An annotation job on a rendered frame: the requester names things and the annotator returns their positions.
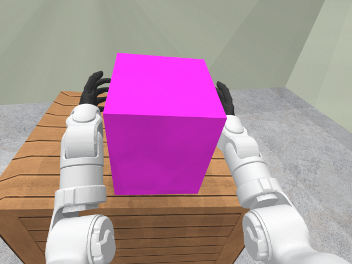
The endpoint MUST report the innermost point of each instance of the robot left upper arm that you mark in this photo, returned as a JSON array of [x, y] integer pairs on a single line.
[[81, 240]]

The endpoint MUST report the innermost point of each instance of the carton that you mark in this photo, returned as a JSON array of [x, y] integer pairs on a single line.
[[163, 119]]

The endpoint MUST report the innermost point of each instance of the robot right upper arm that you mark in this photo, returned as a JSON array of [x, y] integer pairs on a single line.
[[278, 235]]

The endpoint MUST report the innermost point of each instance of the right robot forearm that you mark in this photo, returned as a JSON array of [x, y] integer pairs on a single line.
[[256, 188]]

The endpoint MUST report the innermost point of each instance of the robot left hand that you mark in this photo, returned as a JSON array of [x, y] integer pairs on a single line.
[[90, 93]]

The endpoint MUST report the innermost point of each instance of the pedestal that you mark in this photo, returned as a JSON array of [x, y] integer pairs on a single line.
[[203, 228]]

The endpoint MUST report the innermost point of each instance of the robot right hand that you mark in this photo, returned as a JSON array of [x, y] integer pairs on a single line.
[[225, 98]]

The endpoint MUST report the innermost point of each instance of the left robot forearm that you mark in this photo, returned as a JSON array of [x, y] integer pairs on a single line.
[[81, 163]]

